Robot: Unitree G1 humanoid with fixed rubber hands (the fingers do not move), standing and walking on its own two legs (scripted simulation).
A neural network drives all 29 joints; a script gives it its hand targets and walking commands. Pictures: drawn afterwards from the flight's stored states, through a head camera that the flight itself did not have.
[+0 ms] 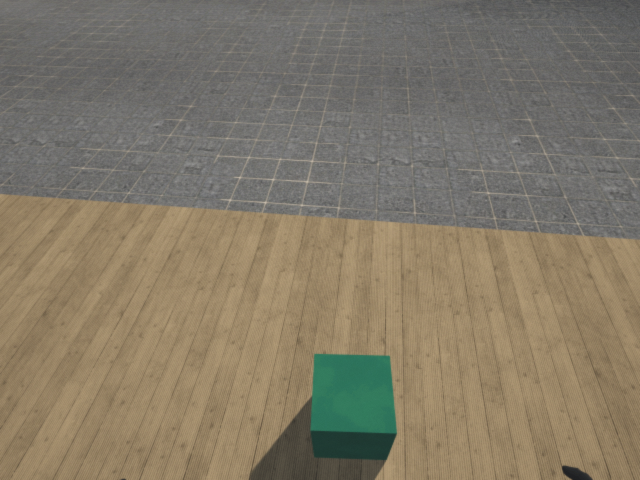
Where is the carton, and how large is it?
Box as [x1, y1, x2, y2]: [310, 354, 396, 459]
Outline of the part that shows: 314,354 310,430 314,456 386,459 396,434 389,356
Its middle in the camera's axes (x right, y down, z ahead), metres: +0.09 +0.49 +1.09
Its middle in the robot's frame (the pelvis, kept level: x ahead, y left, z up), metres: +0.44 -0.05 -0.66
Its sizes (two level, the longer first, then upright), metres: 0.210 0.200 0.250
